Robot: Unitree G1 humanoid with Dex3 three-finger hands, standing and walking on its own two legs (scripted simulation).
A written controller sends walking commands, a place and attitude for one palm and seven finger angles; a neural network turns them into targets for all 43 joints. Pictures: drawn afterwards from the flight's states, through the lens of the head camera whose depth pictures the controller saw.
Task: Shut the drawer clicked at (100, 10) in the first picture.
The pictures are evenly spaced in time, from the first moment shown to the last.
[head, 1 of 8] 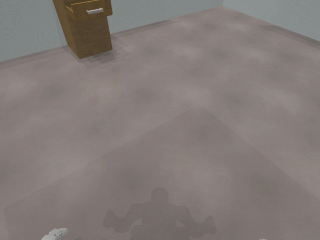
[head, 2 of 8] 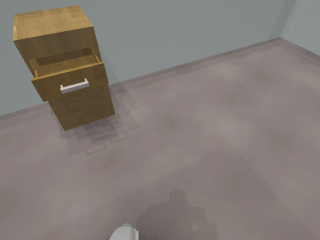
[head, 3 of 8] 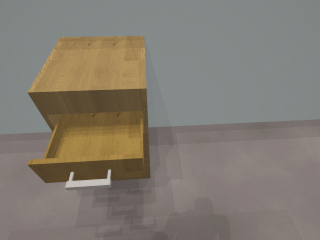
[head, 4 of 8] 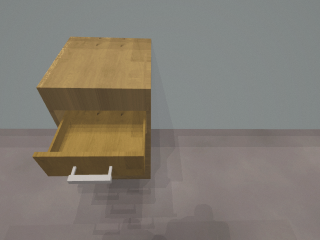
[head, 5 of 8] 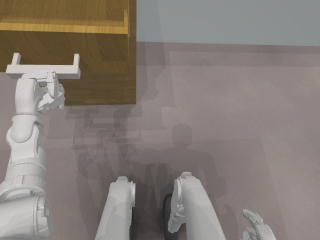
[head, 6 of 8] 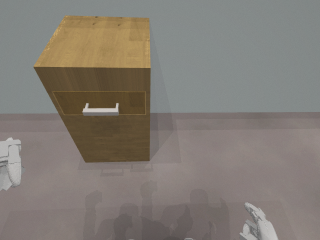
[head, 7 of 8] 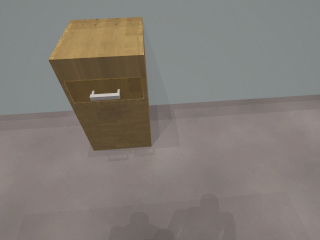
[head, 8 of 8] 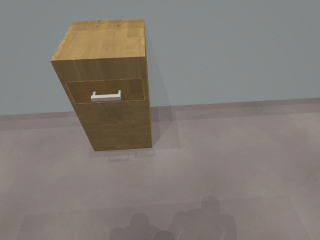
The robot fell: no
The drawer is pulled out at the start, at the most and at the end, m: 0.23 0.23 0.00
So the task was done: yes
